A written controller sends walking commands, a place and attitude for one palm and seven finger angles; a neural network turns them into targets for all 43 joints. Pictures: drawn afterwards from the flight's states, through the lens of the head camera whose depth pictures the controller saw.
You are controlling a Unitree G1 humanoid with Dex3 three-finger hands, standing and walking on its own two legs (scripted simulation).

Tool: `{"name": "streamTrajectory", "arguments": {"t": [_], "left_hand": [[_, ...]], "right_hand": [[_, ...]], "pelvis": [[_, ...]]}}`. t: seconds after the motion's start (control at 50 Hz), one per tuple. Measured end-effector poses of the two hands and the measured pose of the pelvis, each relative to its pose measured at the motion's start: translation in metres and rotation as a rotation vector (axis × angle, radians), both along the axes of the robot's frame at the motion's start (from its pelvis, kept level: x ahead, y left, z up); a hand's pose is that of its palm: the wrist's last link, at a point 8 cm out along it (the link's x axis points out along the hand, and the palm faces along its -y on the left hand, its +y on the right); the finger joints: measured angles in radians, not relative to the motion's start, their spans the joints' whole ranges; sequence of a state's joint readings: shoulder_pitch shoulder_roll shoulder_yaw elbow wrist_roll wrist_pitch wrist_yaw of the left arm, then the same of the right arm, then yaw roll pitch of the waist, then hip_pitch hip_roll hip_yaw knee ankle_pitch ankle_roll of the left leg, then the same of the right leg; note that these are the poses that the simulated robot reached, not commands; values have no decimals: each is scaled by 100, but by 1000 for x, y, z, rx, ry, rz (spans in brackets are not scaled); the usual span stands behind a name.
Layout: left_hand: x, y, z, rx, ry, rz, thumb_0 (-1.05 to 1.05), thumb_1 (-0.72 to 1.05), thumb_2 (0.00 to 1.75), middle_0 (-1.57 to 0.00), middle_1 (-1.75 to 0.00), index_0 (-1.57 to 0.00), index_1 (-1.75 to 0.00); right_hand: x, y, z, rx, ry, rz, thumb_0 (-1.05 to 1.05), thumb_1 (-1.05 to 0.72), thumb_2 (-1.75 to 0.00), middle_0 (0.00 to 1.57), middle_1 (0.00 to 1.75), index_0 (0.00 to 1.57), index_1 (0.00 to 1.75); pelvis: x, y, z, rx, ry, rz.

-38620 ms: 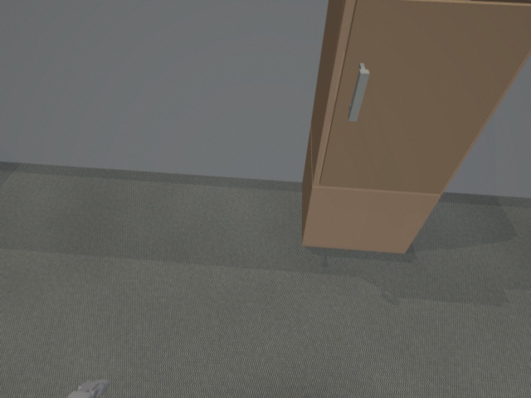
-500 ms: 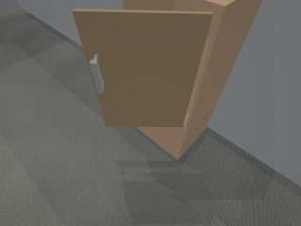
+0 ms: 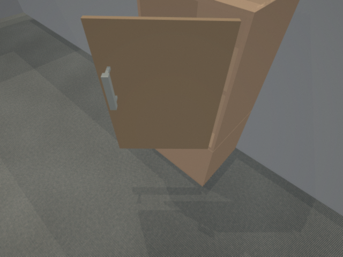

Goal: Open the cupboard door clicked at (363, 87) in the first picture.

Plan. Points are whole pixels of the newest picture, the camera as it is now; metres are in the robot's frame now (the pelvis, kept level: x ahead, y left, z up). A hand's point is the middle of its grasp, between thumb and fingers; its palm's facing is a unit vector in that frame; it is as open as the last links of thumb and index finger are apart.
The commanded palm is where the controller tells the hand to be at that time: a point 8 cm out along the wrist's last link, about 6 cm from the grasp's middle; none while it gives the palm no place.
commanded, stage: shuffle to correct the standing spot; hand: left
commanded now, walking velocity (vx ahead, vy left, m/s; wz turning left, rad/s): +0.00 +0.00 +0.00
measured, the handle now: (111, 88) +0.60 +0.24 +0.04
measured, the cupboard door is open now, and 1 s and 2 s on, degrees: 42 42 42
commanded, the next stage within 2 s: come to a stop and stand still in 0.24 s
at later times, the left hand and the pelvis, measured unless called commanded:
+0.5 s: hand out of the picture +0.04 +0.18 -0.19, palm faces +0.01 -0.98 -0.20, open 7.4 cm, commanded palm none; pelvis +0.07 +0.01 -0.01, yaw -1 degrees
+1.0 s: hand out of the picture +0.13 +0.21 -0.18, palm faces -0.02 -0.98 -0.22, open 7.3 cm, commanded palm none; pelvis +0.06 +0.03 -0.01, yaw -2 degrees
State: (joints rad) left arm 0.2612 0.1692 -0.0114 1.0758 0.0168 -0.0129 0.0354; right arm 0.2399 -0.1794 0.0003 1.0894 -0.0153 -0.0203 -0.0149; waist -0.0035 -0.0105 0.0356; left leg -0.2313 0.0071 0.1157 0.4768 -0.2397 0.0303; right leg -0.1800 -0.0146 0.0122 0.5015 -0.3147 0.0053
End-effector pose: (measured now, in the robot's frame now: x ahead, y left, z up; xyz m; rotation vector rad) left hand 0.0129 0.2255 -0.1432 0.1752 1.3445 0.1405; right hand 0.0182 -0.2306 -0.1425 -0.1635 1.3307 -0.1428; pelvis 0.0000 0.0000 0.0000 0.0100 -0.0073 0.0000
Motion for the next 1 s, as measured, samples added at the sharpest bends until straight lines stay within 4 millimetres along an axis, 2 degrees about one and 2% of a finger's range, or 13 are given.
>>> {"name": "streamTrajectory", "arguments": {"t": [0.12, 0.2, 0.32, 0.42, 0.48, 0.56, 0.64, 0.7, 0.78, 0.88, 1.0], "left_hand": [[2, -4, -4, -13, 5, 3, 0, 91, 89, -20, -30, -20, -30], [0, -5, -7, -22, 25, 13, 0, 91, 89, -20, -30, -20, -30], [-1, -3, -12, -28, 73, 46, 0, 91, 89, -20, -30, -20, -30], [3, 4, -18, -32, 132, 63, 0, 91, 89, -20, -30, -20, -30], [17, 7, -16, -17, 157, 44, 0, 91, 89, -20, -30, -20, -30], [57, 9, -8, 8, 100, 21, 1, 91, 89, -20, -30, -20, -30], [96, 9, -5, 41, -9, 1, 0, 91, 89, -20, -30, -20, -30], [113, 8, -3, 47, -61, -10, 0, 91, 89, -20, -30, -20, -30], [122, 7, -5, 26, -96, -19, 0, 91, 89, -20, -30, -20, -30], [119, 12, -18, -11, -106, -22, 0, 91, 89, -20, -30, -20, -30], [109, 35, -4, 9, -124, -49, 0, 92, 89, -21, -30, -20, -30]], "right_hand": [[13, -8, 3, -18, -16, 9, 1, -91, -90, 20, 30, 20, 30], [18, -7, 0, -11, -7, 8, 0, -91, -90, 20, 30, 20, 30], [27, 1, -7, 3, 29, 7, 0, -91, -90, 20, 30, 20, 30], [44, 13, -9, -3, 42, 1, 1, -91, -90, 20, 30, 20, 30], [48, 18, -8, -8, 38, -22, 1, -92, -90, 20, 30, 20, 30], [42, 23, -9, 14, 86, -40, 0, -91, -90, 20, 30, 20, 30], [43, 16, -16, 33, 122, -64, 0, -91, -90, 21, 30, 20, 30], [51, 10, -16, 23, 113, -75, 1, -91, -90, 21, 30, 20, 30], [69, 5, -8, -8, 59, -65, 1, -92, -90, 20, 30, 20, 30], [81, 8, 1, -47, -47, -65, 1, -92, -90, 20, 30, 20, 30], [90, 25, 3, -29, -160, -37, 1, -92, -90, 20, 30, 20, 30]], "pelvis": [[5, -3, -1, -2, -2, -1], [15, -4, -4, -3, 0, -1], [37, -1, -9, -10, 9, 4], [58, 6, -13, -6, 16, -5], [67, 9, -11, -4, 13, -24], [73, 6, -7, -3, 6, -24], [78, -2, -10, 3, 7, -16], [77, -4, -10, 1, 14, -4], [69, 0, -8, -1, 13, -7], [61, 13, -13, -13, -7, -27], [57, 32, -11, -23, -27, -39]]}}
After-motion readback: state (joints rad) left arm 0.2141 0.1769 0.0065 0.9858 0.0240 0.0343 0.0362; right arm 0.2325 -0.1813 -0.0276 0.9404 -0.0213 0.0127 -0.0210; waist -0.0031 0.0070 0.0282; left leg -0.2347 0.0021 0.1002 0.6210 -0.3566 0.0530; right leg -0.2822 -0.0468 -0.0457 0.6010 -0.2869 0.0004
